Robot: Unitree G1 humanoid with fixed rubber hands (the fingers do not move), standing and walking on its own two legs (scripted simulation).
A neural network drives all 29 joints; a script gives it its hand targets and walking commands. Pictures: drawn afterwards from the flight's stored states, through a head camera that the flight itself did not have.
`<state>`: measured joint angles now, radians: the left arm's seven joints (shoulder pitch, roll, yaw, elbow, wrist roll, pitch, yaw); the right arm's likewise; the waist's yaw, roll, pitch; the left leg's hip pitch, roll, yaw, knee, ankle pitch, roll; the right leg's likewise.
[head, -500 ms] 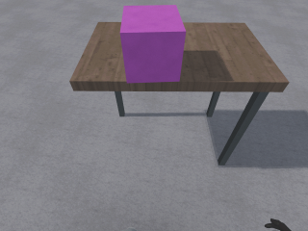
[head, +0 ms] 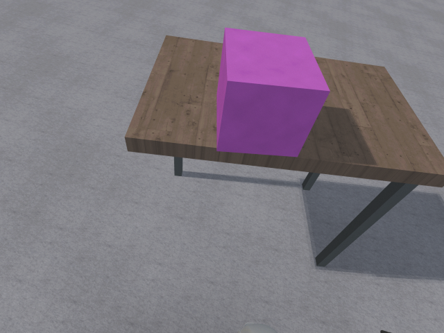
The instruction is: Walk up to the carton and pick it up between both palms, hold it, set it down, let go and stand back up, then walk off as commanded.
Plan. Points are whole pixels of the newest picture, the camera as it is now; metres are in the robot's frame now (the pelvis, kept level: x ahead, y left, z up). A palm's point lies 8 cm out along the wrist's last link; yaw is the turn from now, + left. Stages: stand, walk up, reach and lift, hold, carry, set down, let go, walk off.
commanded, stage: walk up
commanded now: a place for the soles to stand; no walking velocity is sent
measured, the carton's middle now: (261, 93) +0.64 -0.09 +0.09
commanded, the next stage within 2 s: none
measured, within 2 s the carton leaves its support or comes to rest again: neither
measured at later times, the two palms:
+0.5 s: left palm out of the picture +0.16 +0.36 -0.14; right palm (359, 309) +0.20 -0.28 -0.08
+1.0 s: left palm (88, 277) +0.26 +0.26 -0.13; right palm (395, 280) +0.26 -0.40 -0.11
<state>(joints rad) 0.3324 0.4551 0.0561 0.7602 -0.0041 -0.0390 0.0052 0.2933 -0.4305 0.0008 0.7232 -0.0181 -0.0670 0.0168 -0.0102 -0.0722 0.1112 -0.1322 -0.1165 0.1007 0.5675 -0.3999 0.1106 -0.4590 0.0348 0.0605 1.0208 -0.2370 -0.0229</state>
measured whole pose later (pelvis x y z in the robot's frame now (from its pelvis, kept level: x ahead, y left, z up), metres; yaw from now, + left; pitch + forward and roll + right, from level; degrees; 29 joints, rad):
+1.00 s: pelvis +0.20 -0.07 -0.03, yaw -2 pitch -3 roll +1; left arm 0.32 0.46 0.09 0.76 0.03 0.02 -0.04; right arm 0.31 -0.45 0.00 0.76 -0.01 -0.08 -0.06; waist 0.01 -0.05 0.16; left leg -0.34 0.17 0.03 1.06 -0.55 -0.05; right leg -0.42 0.07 0.07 0.92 -0.45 -0.03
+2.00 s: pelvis +0.17 +0.01 +0.00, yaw -3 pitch -2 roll -6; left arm 0.31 0.43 0.08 0.81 0.01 -0.02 0.03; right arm 0.26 -0.41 0.00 0.77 -0.03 -0.03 -0.04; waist 0.01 -0.05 0.10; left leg -0.40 0.03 0.04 0.70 -0.27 0.06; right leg -0.42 0.09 0.09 1.04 -0.40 -0.03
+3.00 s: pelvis +0.17 -0.04 -0.01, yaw -4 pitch -3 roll +1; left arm 0.31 0.40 0.04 0.82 0.02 -0.03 0.01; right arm 0.25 -0.41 0.00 0.79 -0.03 -0.02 0.00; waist 0.01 -0.06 0.06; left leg -0.32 0.00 0.06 0.72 -0.36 0.04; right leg -0.37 0.06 0.09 0.73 -0.31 -0.03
